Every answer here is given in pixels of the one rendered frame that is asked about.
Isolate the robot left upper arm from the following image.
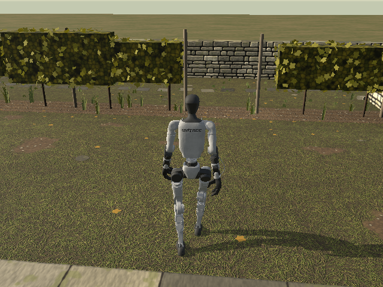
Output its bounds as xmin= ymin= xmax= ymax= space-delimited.
xmin=166 ymin=120 xmax=180 ymax=152

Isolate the robot right upper arm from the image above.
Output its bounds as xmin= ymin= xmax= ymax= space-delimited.
xmin=204 ymin=120 xmax=217 ymax=155

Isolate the right robot shin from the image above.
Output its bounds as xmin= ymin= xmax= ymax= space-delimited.
xmin=196 ymin=193 xmax=206 ymax=228

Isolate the robot right hand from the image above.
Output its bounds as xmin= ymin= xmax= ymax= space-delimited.
xmin=207 ymin=178 xmax=221 ymax=196

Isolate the right robot foot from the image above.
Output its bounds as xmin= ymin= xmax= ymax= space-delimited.
xmin=194 ymin=224 xmax=202 ymax=236

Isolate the left robot forearm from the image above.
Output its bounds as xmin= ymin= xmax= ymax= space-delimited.
xmin=163 ymin=144 xmax=172 ymax=169

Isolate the right robot forearm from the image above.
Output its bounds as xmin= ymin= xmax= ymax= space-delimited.
xmin=210 ymin=146 xmax=221 ymax=179

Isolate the robot left hand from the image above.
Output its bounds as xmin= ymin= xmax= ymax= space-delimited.
xmin=162 ymin=167 xmax=173 ymax=180

